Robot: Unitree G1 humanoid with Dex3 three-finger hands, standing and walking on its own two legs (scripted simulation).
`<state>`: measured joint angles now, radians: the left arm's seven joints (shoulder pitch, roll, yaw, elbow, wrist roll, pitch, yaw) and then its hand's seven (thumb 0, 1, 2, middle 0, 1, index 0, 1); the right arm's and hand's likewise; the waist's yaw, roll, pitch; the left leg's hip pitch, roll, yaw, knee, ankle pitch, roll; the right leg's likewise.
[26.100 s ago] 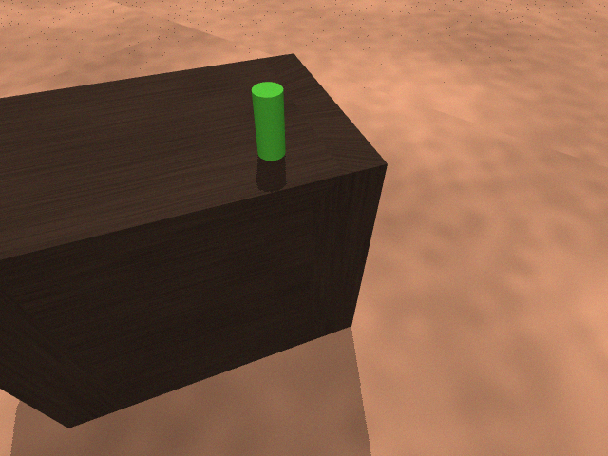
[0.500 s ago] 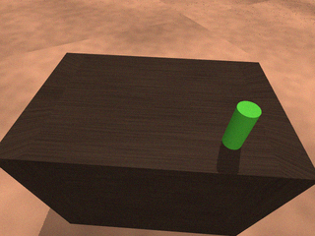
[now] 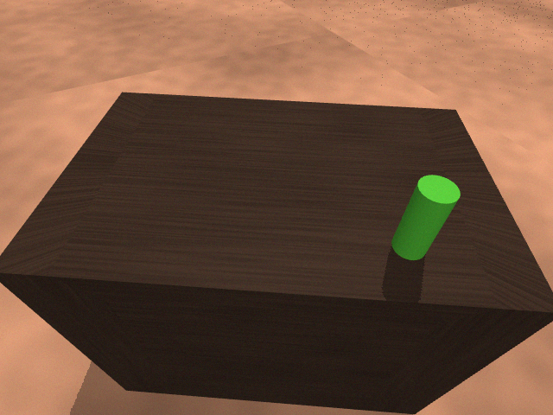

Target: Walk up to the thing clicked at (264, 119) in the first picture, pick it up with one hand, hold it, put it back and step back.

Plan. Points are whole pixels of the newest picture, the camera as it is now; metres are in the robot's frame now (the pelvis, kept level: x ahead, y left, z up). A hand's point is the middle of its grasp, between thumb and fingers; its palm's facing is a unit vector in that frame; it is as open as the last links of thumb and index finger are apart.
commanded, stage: stand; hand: right
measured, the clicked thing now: (422, 220) +0.42 -0.23 +0.04
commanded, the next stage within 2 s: none
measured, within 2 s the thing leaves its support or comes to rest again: neither
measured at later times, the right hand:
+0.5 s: hand out of the picture +0.07 -0.25 -0.16, palm faces -0.05 +0.94 -0.35, open 7.4 cm
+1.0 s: hand out of the picture +0.08 -0.25 -0.16, palm faces -0.06 +0.94 -0.35, open 7.4 cm
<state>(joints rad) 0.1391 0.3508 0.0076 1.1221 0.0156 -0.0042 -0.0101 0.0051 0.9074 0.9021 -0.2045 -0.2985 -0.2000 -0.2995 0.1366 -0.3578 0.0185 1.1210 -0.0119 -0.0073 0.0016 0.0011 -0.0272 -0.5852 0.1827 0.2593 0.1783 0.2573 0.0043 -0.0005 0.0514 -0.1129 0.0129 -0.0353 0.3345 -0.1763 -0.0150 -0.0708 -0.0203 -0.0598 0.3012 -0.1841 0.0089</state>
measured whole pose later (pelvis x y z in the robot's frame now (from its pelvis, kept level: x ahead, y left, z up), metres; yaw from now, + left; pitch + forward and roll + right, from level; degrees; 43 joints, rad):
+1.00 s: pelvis +0.01 +0.00 +0.00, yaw +0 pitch -2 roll +0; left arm 0.13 0.35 0.01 1.12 0.01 -0.01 -0.01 0.00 0.91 0.90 -0.20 -0.30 -0.20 -0.30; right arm 0.12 -0.36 0.02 1.12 -0.01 -0.01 0.00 0.01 -0.91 -0.90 0.20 0.30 0.20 0.30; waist 0.01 0.00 0.05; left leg -0.11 0.01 -0.04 0.33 -0.18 -0.02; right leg -0.07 -0.02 -0.07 0.31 -0.20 0.01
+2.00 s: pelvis +0.01 -0.01 +0.00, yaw +1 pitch -2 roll +0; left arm 0.13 0.35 0.01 1.12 0.01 -0.01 -0.01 0.00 0.91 0.90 -0.20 -0.30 -0.20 -0.30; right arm 0.13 -0.35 0.02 1.12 -0.01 -0.01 0.00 0.01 -0.91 -0.90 0.20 0.30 0.20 0.30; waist 0.01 0.01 0.05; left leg -0.11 0.02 -0.05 0.33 -0.18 -0.02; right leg -0.07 -0.02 -0.07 0.31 -0.20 0.00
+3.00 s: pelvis -0.12 +0.03 -0.03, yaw -3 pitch -2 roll +0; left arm 0.15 0.35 0.07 0.87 0.02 0.03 -0.01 0.01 0.91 0.90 -0.21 -0.30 -0.20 -0.30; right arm 0.11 -0.39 -0.04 0.88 0.01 0.06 -0.02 0.01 -0.91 -0.90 0.20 0.30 0.20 0.30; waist 0.00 0.03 0.19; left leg -0.45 -0.05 -0.09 1.00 -0.51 0.01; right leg -0.27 0.03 0.03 0.67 -0.35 -0.03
